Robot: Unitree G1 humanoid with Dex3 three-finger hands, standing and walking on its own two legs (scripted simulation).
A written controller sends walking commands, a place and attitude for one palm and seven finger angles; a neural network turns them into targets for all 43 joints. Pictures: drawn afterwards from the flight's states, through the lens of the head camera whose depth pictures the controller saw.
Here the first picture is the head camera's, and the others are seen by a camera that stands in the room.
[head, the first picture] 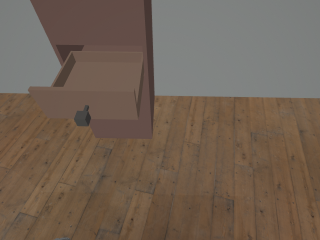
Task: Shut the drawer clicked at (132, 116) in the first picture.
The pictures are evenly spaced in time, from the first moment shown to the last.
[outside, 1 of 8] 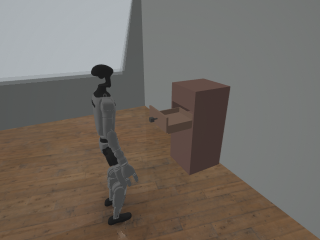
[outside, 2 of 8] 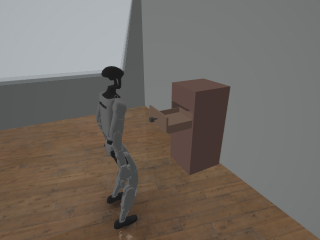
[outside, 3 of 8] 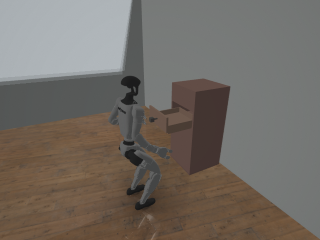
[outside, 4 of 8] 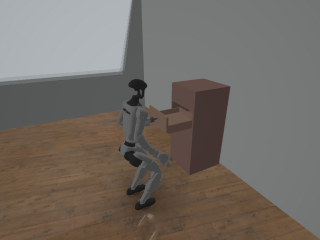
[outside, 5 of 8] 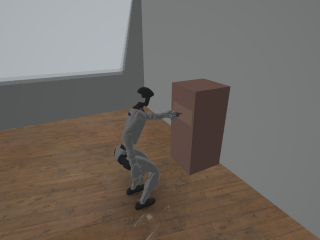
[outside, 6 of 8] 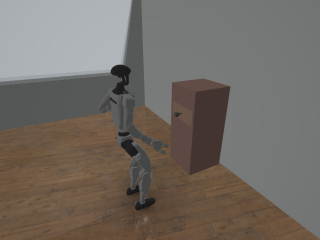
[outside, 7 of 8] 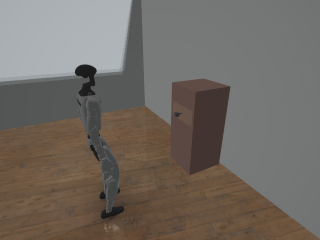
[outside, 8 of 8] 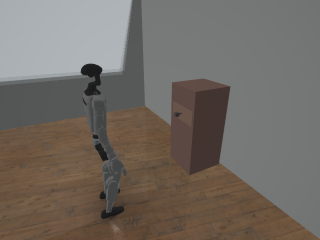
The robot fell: no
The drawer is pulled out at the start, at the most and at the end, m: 0.30 0.30 0.00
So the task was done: yes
